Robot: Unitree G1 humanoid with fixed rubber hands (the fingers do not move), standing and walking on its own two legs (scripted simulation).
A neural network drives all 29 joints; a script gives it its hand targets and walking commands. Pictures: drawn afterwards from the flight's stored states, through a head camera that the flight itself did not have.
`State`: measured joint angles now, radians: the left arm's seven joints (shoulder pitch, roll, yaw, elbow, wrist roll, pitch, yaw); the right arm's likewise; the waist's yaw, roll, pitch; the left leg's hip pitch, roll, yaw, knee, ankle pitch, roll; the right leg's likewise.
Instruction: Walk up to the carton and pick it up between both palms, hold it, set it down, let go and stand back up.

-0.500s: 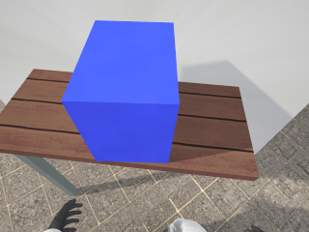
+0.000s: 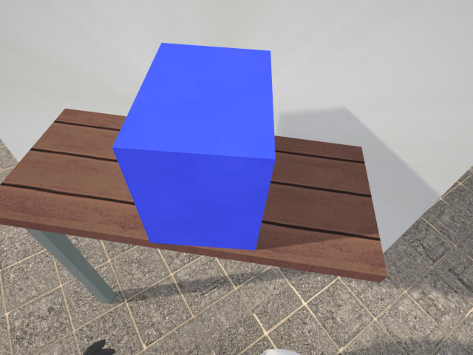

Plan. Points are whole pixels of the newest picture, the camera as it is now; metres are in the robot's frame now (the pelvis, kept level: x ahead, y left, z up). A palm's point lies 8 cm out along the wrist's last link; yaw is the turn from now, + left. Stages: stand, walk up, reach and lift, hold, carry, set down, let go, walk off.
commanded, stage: walk up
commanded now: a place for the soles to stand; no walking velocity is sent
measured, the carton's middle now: (209, 148) +0.46 +0.06 +0.08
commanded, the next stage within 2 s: reach and lift in 1.54 s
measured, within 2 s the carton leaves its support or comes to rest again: neither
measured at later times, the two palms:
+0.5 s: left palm out of the picture +0.10 +0.27 -0.11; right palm out of the picture +0.09 -0.24 -0.10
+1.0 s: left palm out of the picture +0.11 +0.27 -0.11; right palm out of the picture +0.10 -0.25 -0.10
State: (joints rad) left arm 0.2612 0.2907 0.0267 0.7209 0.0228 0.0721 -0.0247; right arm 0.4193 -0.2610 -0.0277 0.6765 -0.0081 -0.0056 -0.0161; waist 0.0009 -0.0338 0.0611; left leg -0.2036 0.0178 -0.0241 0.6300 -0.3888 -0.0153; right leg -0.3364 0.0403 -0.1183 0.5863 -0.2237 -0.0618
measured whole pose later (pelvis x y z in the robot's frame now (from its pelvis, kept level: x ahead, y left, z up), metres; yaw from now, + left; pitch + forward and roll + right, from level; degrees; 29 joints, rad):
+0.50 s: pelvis +0.03 +0.01 +0.01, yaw +0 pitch -2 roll +0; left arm 0.27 0.27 0.00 0.78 0.01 0.03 -0.01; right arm 0.38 -0.26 -0.01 0.70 -0.01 -0.01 -0.02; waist 0.02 0.00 0.04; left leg -0.13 0.00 -0.03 0.53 -0.38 0.00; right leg -0.27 0.03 -0.11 0.52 -0.23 -0.07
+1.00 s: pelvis +0.02 +0.01 +0.01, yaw +0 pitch -2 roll +0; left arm 0.24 0.27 0.00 0.79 0.01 0.02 -0.01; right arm 0.31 -0.25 -0.01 0.72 -0.01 0.00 -0.01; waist 0.01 -0.01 0.06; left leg -0.13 0.00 -0.02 0.53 -0.37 -0.01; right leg -0.28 0.03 -0.10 0.53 -0.23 -0.07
